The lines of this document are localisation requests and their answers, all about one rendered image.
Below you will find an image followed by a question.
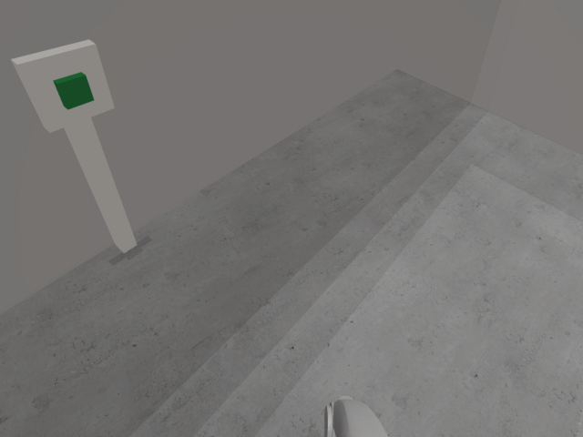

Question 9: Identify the panel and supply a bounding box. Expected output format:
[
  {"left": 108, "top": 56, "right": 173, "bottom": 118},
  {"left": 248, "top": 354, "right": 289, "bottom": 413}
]
[{"left": 11, "top": 39, "right": 137, "bottom": 253}]

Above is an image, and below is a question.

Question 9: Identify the robot right thigh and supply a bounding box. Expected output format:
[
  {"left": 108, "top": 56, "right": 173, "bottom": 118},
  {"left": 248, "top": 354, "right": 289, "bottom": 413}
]
[{"left": 324, "top": 400, "right": 389, "bottom": 437}]

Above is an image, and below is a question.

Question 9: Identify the button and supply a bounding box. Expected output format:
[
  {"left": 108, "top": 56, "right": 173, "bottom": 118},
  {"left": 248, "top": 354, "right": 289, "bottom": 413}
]
[{"left": 53, "top": 72, "right": 94, "bottom": 109}]

